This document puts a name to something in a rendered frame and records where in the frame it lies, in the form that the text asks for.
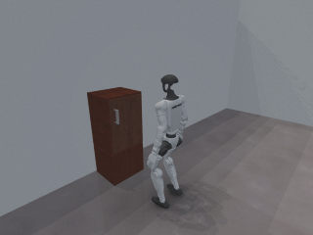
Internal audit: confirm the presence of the robot right upper arm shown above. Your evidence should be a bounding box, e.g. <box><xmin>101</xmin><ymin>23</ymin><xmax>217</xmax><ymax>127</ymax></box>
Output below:
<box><xmin>177</xmin><ymin>95</ymin><xmax>188</xmax><ymax>121</ymax></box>

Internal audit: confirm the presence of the robot right forearm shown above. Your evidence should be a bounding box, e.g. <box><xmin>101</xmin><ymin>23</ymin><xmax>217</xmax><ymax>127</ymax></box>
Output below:
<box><xmin>177</xmin><ymin>119</ymin><xmax>188</xmax><ymax>136</ymax></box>

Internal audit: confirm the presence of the left robot shin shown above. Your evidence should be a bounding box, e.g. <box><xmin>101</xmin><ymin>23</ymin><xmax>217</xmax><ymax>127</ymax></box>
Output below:
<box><xmin>151</xmin><ymin>171</ymin><xmax>165</xmax><ymax>203</ymax></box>

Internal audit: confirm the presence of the handle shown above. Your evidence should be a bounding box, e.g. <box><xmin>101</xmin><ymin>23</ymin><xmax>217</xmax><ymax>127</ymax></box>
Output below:
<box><xmin>114</xmin><ymin>109</ymin><xmax>119</xmax><ymax>124</ymax></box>

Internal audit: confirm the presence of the robot head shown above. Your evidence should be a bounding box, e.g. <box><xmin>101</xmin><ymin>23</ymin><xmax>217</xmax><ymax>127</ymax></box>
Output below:
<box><xmin>160</xmin><ymin>74</ymin><xmax>180</xmax><ymax>101</ymax></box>

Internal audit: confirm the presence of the robot left upper arm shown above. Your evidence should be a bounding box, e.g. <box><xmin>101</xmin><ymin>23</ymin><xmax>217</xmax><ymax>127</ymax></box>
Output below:
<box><xmin>155</xmin><ymin>100</ymin><xmax>167</xmax><ymax>133</ymax></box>

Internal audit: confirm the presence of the robot left forearm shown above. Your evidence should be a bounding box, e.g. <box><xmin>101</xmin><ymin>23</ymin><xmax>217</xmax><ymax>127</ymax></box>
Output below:
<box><xmin>152</xmin><ymin>126</ymin><xmax>164</xmax><ymax>155</ymax></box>

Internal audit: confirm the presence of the robot left hand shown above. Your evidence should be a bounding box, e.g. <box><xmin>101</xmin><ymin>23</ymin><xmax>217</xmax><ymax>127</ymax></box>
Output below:
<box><xmin>147</xmin><ymin>153</ymin><xmax>158</xmax><ymax>171</ymax></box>

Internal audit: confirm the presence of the cupboard door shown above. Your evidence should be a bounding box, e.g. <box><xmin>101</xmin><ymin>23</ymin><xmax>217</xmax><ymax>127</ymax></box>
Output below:
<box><xmin>109</xmin><ymin>94</ymin><xmax>143</xmax><ymax>154</ymax></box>

